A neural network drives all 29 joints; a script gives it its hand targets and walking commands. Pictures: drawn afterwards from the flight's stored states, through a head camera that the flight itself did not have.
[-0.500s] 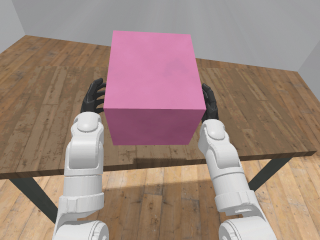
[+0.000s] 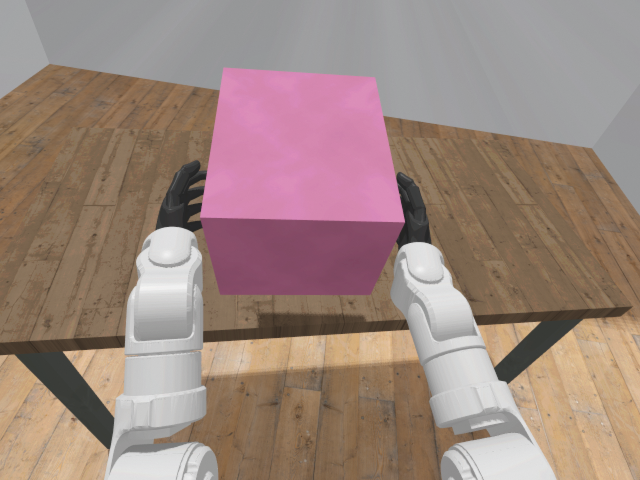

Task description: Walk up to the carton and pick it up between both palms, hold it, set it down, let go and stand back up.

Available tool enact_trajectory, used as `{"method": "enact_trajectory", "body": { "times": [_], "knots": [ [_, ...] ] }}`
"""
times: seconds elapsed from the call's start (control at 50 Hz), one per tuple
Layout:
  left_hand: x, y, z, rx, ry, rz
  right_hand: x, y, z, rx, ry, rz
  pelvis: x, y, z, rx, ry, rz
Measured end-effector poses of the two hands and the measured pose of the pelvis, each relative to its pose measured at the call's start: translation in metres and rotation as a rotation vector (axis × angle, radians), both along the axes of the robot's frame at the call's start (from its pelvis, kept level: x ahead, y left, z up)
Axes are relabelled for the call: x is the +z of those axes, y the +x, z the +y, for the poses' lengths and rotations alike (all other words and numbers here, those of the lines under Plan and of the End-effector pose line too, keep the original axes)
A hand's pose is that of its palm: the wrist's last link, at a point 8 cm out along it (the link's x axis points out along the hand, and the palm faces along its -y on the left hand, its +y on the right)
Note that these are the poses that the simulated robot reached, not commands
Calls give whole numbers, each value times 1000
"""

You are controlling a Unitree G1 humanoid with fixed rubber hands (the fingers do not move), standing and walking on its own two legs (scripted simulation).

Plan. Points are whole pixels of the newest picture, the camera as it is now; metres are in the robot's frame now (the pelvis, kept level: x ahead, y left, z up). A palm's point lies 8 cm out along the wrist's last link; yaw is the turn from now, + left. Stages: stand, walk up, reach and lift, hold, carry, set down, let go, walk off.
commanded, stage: hold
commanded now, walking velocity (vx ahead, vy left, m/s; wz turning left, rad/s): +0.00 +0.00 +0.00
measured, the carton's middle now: (298, 184) +0.41 +0.02 +0.17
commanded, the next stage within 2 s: none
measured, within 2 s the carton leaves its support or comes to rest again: neither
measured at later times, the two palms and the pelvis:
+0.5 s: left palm (178, 227) +0.35 +0.15 +0.15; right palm (412, 237) +0.35 -0.12 +0.15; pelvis +0.00 +0.01 +0.00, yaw +0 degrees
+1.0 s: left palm (185, 226) +0.35 +0.15 +0.16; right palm (421, 238) +0.35 -0.13 +0.15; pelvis +0.00 +0.00 +0.00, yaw +0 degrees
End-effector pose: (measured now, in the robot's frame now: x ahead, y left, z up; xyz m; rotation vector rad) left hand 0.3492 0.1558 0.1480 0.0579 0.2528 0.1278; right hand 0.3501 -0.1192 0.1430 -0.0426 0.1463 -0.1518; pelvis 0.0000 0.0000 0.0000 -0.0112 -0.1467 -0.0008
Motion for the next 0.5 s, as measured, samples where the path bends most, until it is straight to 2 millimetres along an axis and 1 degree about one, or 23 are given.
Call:
{"method": "enact_trajectory", "body": {
  "times": [0.1,0.2,0.28,0.34,0.5],
  "knots": [
    [0,-2,5,10,12,-17,4,0,6,0,4,-17,0,0,1,7,-4,13],
    [11,-3,5,8,29,-43,12,-1,6,-2,17,-44,0,0,4,11,-6,9],
    [16,-1,4,3,37,-36,14,0,5,-8,33,-39,-1,-1,7,10,-6,-6],
    [15,0,2,-3,32,-17,11,0,3,-11,41,-21,-1,-3,8,7,-5,-14],
    [3,1,-2,-4,25,3,3,0,-1,-15,23,-4,0,-4,7,0,-5,-3]
  ]
}}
